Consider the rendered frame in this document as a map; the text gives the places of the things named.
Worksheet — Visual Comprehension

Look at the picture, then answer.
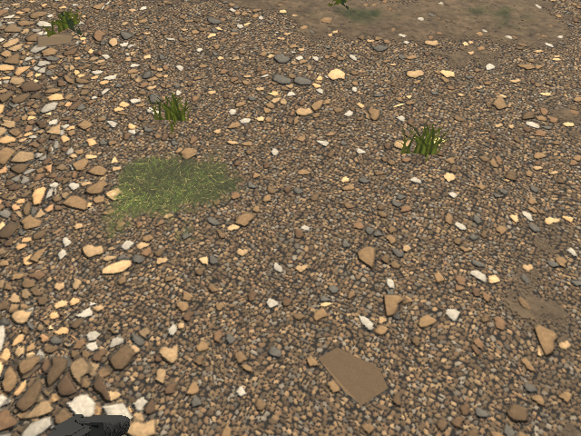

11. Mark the left robot hand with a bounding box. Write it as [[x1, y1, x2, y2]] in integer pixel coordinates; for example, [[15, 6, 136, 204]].
[[47, 414, 130, 436]]

